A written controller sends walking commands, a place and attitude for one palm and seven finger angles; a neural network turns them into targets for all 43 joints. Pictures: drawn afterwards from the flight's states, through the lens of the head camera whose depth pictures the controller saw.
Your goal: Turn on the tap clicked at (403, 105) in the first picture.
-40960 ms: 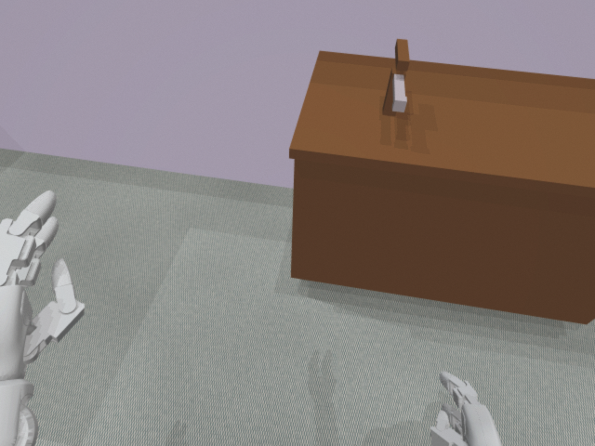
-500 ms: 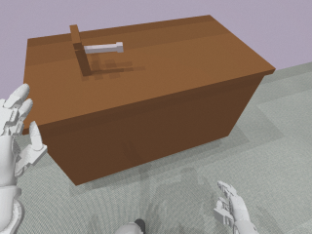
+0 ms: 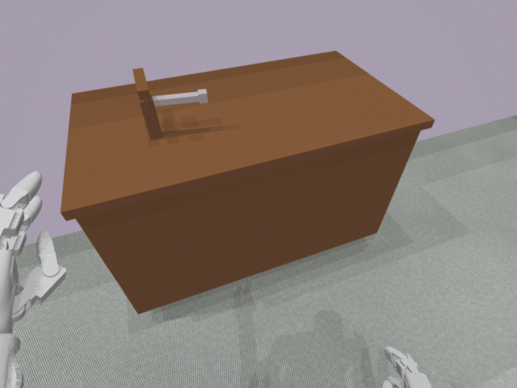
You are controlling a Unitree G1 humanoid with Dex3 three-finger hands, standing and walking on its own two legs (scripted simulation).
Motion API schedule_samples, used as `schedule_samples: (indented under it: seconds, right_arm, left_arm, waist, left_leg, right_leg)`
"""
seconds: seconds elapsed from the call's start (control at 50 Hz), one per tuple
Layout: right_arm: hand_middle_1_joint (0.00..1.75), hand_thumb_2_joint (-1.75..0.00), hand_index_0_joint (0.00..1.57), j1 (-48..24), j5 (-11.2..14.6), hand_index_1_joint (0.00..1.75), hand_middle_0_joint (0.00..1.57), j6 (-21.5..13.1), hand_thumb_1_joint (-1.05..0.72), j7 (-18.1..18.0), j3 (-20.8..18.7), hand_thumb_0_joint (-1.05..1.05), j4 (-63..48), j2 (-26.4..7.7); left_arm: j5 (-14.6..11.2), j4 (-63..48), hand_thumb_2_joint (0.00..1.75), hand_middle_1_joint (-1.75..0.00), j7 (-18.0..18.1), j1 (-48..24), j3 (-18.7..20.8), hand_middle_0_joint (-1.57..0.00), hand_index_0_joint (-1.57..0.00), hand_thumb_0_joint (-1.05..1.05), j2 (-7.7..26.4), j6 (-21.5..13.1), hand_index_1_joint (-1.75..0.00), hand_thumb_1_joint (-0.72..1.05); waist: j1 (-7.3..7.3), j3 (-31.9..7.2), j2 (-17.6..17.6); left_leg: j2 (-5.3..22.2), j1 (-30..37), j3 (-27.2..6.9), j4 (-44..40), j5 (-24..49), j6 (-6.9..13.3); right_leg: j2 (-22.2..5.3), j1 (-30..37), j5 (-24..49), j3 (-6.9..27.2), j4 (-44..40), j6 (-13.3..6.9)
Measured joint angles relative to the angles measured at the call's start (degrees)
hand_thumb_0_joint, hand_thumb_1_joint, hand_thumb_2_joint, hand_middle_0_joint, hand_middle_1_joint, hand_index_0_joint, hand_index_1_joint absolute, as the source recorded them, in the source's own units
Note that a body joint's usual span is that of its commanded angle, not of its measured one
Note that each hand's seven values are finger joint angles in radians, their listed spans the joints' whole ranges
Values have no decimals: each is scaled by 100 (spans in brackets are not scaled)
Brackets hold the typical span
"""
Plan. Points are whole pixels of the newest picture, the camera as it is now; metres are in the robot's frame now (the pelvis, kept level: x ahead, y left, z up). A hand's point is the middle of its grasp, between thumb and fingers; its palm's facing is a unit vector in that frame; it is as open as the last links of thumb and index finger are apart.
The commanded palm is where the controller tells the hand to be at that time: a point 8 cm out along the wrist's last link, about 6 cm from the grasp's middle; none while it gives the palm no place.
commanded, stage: stop stepping back and stand still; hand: left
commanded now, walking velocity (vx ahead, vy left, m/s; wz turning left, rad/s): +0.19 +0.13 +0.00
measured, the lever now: (202, 96) +0.83 +0.21 +0.05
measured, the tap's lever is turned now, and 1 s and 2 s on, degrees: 81 81 81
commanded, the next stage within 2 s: stand and check the lever's angle in 0.88 s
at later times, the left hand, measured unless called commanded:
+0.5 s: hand (17, 286) +0.19 +0.28 +0.17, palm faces +0.52 -0.77 -0.36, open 7.4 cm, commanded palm +0.13 +0.31 +0.17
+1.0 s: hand (21, 283) +0.20 +0.29 +0.15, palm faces +0.45 -0.82 -0.36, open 7.4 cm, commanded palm +0.14 +0.33 +0.17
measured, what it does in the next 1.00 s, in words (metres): steps on the spot: left foot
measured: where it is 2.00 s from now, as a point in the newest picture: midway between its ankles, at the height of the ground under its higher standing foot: outside the picture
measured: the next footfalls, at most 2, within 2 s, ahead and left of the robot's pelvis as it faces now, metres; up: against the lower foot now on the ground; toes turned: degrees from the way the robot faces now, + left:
left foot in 0.24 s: +0.01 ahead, +0.15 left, +0.00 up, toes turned +6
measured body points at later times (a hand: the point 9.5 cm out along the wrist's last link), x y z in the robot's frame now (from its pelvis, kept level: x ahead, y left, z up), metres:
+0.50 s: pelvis -0.01 +0.02 -0.01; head -0.01 +0.00 +0.44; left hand +0.15 +0.32 +0.18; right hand +0.17 -0.20 -0.11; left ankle -0.04 +0.14 -0.74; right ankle +0.04 -0.07 -0.74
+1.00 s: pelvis +0.00 +0.04 +0.00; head +0.00 +0.03 +0.45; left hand +0.17 +0.33 +0.17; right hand +0.19 -0.18 -0.08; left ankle -0.03 +0.14 -0.74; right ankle +0.04 -0.07 -0.74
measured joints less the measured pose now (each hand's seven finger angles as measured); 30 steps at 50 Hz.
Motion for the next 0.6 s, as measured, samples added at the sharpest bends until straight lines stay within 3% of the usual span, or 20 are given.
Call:
schedule_samples:
  seconds: [0.06, 0.12, 0.2, 0.24, 0.28, 0.36, 0.48, 0.6]
  right_arm:
    - [30, -90, 20, -1, 20, 30, 21, 38, -90, 4, -15, 1, 117, -72]
    - [30, -90, 20, 79, 62, 30, 21, 17, -91, -58, -43, 1, 92, -167]
    - [30, -90, 20, 135, 44, 30, 21, -55, -91, -140, -103, 1, -4, -297]
    - [30, -90, 20, 130, 19, 30, 20, -99, -91, -159, -147, 1, -119, -384]
    - [30, -90, 20, 65, 22, 30, 20, -102, -91, -166, -172, 1, -163, -331]
    - [30, -90, 20, 135, 54, 30, 20, -187, -91, -144, -107, 1, -150, -169]
    - [30, -90, 20, -51, 103, 30, 20, -206, -91, 7, -91, 1, -8, -147]
    - [30, -90, 20, -245, 72, 30, 20, -107, -91, 6, 8, 1, -123, -58]
  left_arm:
    - [-13, 446, 90, -30, -29, -287, 76, -22, -21, 2, -157, -121, -30, 88]
    - [-15, 911, 90, -30, -18, -535, -15, -21, -21, 2, -324, -103, -30, 89]
    - [-34, 896, 90, -30, 22, -438, -220, -21, -21, 2, -486, 27, -30, 89]
    - [-52, 640, 90, -30, 37, -286, -273, -21, -21, 2, -489, 26, -30, 89]
    - [-61, 430, 90, -30, 66, -205, -208, -22, -21, 2, -356, 27, -30, 89]
    - [-33, 284, 90, -30, 116, -132, 70, -22, -21, 2, -113, 14, -30, 88]
    - [-68, 412, 90, -30, 89, -482, 122, -21, -21, 2, -331, -154, -30, 89]
    - [-110, 485, 90, -30, 16, -332, -97, -21, -21, 2, -462, -29, -30, 89]
  waist:
    - [51, -145, 35]
    - [-34, -290, 92]
    - [-117, -322, 105]
    - [-163, -267, 205]
    - [-164, -86, 88]
    - [-124, -23, 22]
    - [2, 110, 312]
    - [23, 235, 151]
  left_leg:
    - [161, -309, 5, 992, 183, -50]
    - [363, -22, 121, 479, 80, 1]
    - [431, 862, 288, -962, -252, 155]
    - [457, 1233, 171, -1593, -232, 247]
    - [405, 1256, 177, -1553, 320, 66]
    - [374, 1349, 120, -1375, 175, -156]
    - [444, 1004, -61, -723, -42, 1]
    - [315, 1259, 107, -1327, 230, 13]
  right_leg:
    - [-63, -82, 170, -15, -122, 45]
    - [-169, -147, 200, -127, -168, 90]
    - [-262, -244, 148, -196, -27, 141]
    - [-216, -370, 41, -271, 214, 189]
    - [-266, -433, -150, -196, 553, 262]
    - [-242, -301, -245, -117, 685, 291]
    - [-130, -160, -209, -284, 461, 206]
    - [-217, -58, -144, -122, 345, 352]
